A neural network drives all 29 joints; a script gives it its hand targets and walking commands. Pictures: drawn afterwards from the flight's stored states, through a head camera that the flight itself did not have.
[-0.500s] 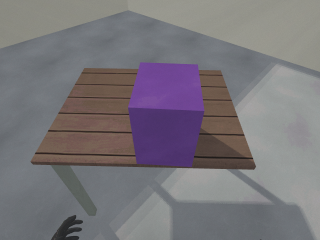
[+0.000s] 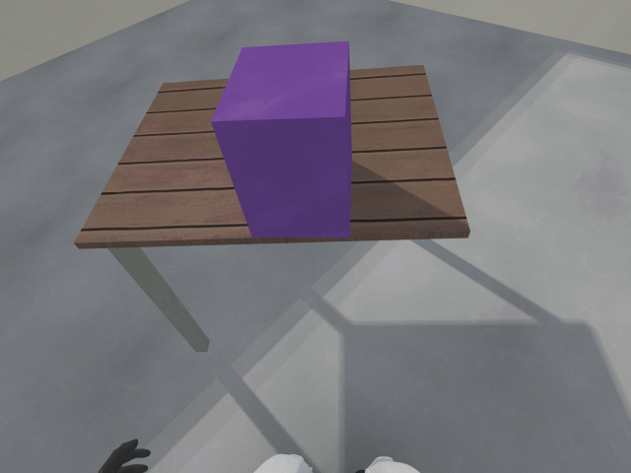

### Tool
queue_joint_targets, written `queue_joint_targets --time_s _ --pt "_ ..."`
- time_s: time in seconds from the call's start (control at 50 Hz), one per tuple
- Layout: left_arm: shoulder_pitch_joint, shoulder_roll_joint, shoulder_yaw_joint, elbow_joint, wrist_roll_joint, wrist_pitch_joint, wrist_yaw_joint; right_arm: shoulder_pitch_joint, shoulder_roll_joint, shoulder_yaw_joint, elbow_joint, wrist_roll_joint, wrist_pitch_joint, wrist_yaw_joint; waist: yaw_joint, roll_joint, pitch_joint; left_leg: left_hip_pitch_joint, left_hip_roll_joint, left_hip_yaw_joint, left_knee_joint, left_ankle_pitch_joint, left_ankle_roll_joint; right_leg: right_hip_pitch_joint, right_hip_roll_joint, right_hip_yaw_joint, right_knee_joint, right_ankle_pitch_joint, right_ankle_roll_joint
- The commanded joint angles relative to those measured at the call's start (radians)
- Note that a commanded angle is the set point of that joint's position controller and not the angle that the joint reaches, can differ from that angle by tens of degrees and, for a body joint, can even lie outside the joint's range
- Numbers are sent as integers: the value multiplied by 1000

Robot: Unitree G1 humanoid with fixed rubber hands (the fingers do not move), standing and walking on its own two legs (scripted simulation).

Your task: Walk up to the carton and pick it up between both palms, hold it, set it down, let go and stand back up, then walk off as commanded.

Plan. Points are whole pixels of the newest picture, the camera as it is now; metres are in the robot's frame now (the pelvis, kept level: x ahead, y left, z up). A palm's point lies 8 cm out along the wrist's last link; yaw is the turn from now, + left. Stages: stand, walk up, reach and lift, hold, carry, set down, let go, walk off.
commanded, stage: walk off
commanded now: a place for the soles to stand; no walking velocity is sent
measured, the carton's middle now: (297, 145) +0.67 +0.07 +0.03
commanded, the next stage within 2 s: none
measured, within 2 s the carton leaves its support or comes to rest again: neither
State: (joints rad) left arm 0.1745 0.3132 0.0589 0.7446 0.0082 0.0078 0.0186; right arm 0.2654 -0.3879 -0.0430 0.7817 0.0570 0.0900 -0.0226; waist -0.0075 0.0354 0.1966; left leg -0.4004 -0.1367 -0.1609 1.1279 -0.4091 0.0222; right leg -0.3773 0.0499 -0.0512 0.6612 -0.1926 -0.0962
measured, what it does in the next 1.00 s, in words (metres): walks backwards: left foot, then right foot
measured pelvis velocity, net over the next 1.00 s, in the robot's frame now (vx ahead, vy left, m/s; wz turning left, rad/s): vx -0.29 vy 0.16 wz -0.04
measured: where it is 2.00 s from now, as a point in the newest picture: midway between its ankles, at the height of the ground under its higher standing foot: outside the picture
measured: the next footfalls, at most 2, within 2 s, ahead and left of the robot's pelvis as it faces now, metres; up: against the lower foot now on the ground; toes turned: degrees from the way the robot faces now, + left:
left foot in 0.30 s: -0.07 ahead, +0.11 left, +0.00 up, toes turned +0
right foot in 0.62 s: -0.32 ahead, -0.06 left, +0.00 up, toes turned -1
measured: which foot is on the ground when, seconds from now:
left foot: up 0.00-0.28, down 0.30-0.62, up 0.64-0.84, down 0.86-1.00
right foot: down 0.00-0.30, up 0.32-0.60, down 0.62-0.90, up 0.92-1.00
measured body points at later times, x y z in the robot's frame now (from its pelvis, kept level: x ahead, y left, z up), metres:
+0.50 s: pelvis -0.23 +0.06 -0.02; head -0.23 +0.04 +0.43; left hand -0.12 +0.36 -0.11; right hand -0.13 -0.25 -0.13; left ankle -0.11 +0.11 -0.71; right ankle -0.24 -0.06 -0.61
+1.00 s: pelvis -0.29 +0.16 -0.02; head -0.29 +0.15 +0.43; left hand -0.21 +0.47 -0.11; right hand -0.27 -0.17 -0.12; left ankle -0.23 +0.24 -0.72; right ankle -0.33 +0.00 -0.65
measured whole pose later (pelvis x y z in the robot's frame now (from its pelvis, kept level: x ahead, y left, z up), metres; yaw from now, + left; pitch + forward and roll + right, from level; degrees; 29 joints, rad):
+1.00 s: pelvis -0.29 +0.16 -0.02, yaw -2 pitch -5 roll -2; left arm 0.34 0.35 0.08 0.76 0.03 -0.02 0.01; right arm 0.44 -0.43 -0.10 0.75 0.03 -0.07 0.01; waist 0.00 0.06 0.07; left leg -0.41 -0.03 -0.02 0.88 -0.39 0.04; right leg -0.42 0.03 0.10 1.23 -0.52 -0.01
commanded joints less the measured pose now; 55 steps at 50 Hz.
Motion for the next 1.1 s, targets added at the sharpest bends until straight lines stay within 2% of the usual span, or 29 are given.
queue_joint_targets --time_s 0.0,0.06,0.12,0.14,0.18,0.24,0.26,0.28,0.3,0.36,0.42,0.48,0.54,0.58,0.6,0.62,0.64,0.68,0.72,0.8,0.82,0.84,0.86,0.88,0.9,0.92,0.96,1.0,1.08 --pt "-5 274 86 -90 13 -13 28 111 -231 -90 -4 -79 -13 -6 9 -74 -239 -14 23 33 -16 -74 15 223 -320 381 -441 -173 131" --pt "-18 288 89 -79 16 -15 28 145 -236 -92 7 -85 0 12 4 -112 -248 14 22 76 -83 -70 24 183 -311 385 -513 -378 144" --pt "-59 299 110 -64 20 -4 28 225 -219 -100 49 -79 9 26 -21 -178 -219 119 52 125 -109 -104 29 25 -318 322 -518 -434 57" --pt "-55 305 108 -70 21 4 22 282 -231 -99 52 -91 19 32 -36 -216 -195 169 16 190 -138 -152 36 -26 -282 274 -594 -506 153" --pt "-66 302 109 -45 24 10 26 330 -194 -103 58 -89 18 43 -55 -209 -233 232 59 177 -271 -118 39 -44 -313 308 -569 -475 82" --pt "-77 308 114 -52 28 35 24 461 -194 -107 85 -95 21 48 -102 -247 -286 416 50 220 -429 -168 100 -184 -239 219 -502 -550 148" --pt "-54 298 109 -37 13 47 37 402 -215 -105 81 -95 26 54 -104 -12 -295 344 151 43 -559 -204 178 -201 -161 211 -143 -625 153" --pt "3 224 84 -25 -10 48 29 196 -258 -97 9 -116 23 40 -69 323 -229 -20 393 -397 -793 -431 319 -169 93 77 455 -508 154" --pt "-8 296 131 -44 1 48 45 10 -356 -114 -57 -128 13 17 -30 274 -48 -405 523 -627 -1013 -611 356 -122 140 206 810 -429 148" --pt "136 316 122 -28 -3 44 44 -293 -271 -91 -154 -131 -25 -14 116 41 129 -559 377 -340 -884 -312 220 -40 94 293 1024 -233 129" --pt "236 376 135 45 12 28 8 -240 -261 -97 -176 -147 -25 0 74 113 -110 -310 299 -132 -835 -416 145 102 60 85 865 -277 148" --pt "231 355 131 13 21 -1 3 -183 -279 -118 -160 -167 -28 22 52 228 -47 -196 354 -191 -820 -470 159 93 -20 129 530 -455 128" --pt "327 345 139 47 16 -13 -2 -156 -282 -118 -153 -151 -5 46 88 98 -87 -172 304 -67 -692 -378 84 288 -54 73 13 -623 62" --pt "422 311 139 96 15 -24 14 -178 -187 -109 -145 -138 8 56 168 -224 -22 -238 89 154 1 -273 43 204 -133 247 -331 -456 44" --pt "291 322 133 64 35 -43 30 -150 -171 -109 -137 -124 2 62 77 -134 69 -431 50 82 179 -52 -2 80 -273 577 -329 -580 -21" --pt "113 455 137 -48 52 -33 33 -141 -251 -145 -202 -104 3 69 16 -224 77 -303 88 -98 253 -34 -35 -216 -475 796 -536 -912 -154" --pt "-55 508 127 -58 48 -36 37 -137 -289 -164 -169 -94 -14 72 -33 -225 149 -281 72 -126 323 7 -61 -310 -505 844 -606 -1005 -168" --pt "-106 400 115 -94 51 -44 38 -129 -319 -173 -120 -74 -24 86 -59 -98 228 -193 74 -68 293 102 -49 -366 -387 629 -553 -825 -93" --pt "-66 374 121 -101 63 -47 14 -59 -282 -158 -125 -83 -44 78 -68 -178 160 -200 123 11 68 9 -13 -160 -337 535 -402 -737 -101" --pt "156 378 112 -90 56 -54 -9 -48 -239 -120 -150 -86 -110 59 48 -316 -17 -217 118 129 -321 -181 32 170 -299 412 -232 -309 -116" --pt "181 357 108 -108 53 -50 -11 25 -223 -113 -133 -93 -127 45 30 -347 -88 -23 104 148 -468 -131 33 103 -243 312 -97 -138 -92" --pt "89 338 93 -118 52 -41 -20 227 -236 -128 -69 -88 -147 31 -82 -219 -174 296 85 109 -635 -20 41 -67 -152 188 189 -103 -29" --pt "67 247 67 -130 62 -39 -15 390 -296 -156 -30 -86 -163 14 -163 7 -304 552 200 -117 -639 -126 73 -221 -83 115 599 -1 13" --pt "48 201 65 -193 37 -52 -14 393 -404 -167 -44 -79 -183 2 -118 142 -300 562 487 -773 -822 -147 179 -472 73 115 707 -400 82" --pt "-12 308 86 -177 48 -56 -2 378 -444 -171 -27 -62 -191 6 -97 -82 -208 415 555 -895 -873 -247 222 -432 37 254 720 -422 81" --pt "17 323 85 -107 36 -58 -12 338 -406 -153 -21 -65 -193 -4 -65 -178 -102 320 507 -768 -859 -260 124 -440 7 275 726 -321 69" --pt "108 308 95 -84 35 -52 -38 269 -324 -120 -36 -72 -207 -15 -24 -129 -69 265 440 -570 -793 -189 63 -422 -49 236 653 -229 70" --pt "138 299 99 -83 40 -48 -52 243 -273 -102 -62 -74 -217 -18 -11 -15 -79 244 414 -471 -763 -167 69 -414 -76 198 618 -164 76" --pt "131 338 106 -87 40 -30 -58 250 -316 -111 -24 -76 -215 -31 -14 -1 -83 255 426 -442 -743 -390 143 -489 -118 217 515 -142 96"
